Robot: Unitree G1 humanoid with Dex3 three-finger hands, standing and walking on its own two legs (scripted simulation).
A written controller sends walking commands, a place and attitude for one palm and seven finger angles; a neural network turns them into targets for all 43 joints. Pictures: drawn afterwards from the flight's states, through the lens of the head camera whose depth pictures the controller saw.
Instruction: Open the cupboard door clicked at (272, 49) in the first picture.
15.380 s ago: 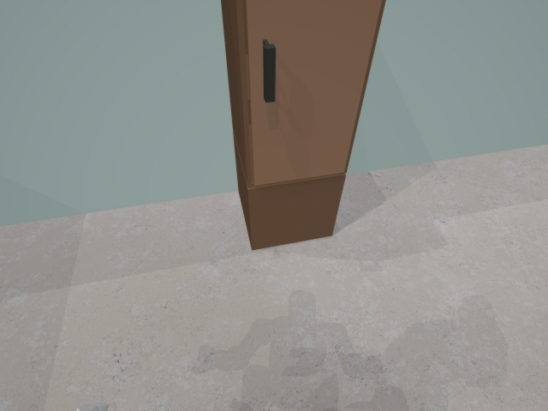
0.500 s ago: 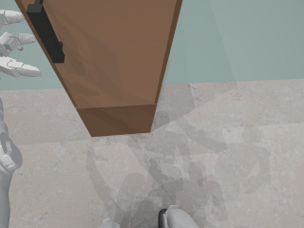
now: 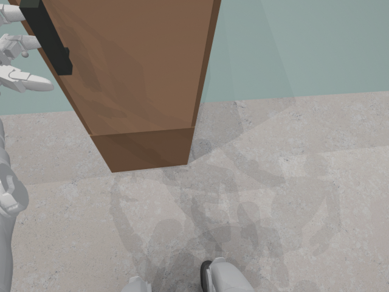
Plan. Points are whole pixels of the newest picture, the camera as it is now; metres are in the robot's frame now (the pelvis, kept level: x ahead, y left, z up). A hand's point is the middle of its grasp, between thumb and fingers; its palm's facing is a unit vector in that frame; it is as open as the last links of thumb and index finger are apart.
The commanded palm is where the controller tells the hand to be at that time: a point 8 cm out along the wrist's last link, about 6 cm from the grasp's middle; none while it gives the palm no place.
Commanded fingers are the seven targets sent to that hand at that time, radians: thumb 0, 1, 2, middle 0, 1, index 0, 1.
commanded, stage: slide the fingers in behind the handle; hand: left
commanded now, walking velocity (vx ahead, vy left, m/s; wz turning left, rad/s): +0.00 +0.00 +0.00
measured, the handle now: (51, 33) +0.59 +0.20 +0.12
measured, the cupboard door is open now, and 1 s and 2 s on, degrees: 0 0 1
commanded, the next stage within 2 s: close the thumb around the handle in 1.26 s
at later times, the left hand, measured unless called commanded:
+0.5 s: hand (42, 56) +0.53 +0.21 +0.13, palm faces +0.01 -1.00 -0.02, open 14.0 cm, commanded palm +0.51 +0.25 +0.13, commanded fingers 0.00 -0.50 0.30 -0.30 -1.20 -0.30 -1.20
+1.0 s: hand (61, 53) +0.53 +0.18 +0.13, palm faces +0.02 -1.00 -0.02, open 14.1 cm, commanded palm +0.51 +0.22 +0.13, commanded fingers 0.00 -0.50 0.30 -0.30 -1.20 -0.30 -1.20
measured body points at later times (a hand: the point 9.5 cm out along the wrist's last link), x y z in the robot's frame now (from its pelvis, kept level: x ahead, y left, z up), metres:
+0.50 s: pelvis +0.01 +0.00 +0.00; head +0.12 +0.01 +0.44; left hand +0.52 +0.26 +0.13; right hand +0.00 -0.27 -0.11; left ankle -0.03 +0.12 -0.70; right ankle +0.03 -0.15 -0.70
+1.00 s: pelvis +0.00 -0.01 +0.00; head +0.12 +0.00 +0.44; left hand +0.53 +0.23 +0.13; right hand -0.02 -0.27 -0.11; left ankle -0.03 +0.12 -0.70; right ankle +0.03 -0.15 -0.70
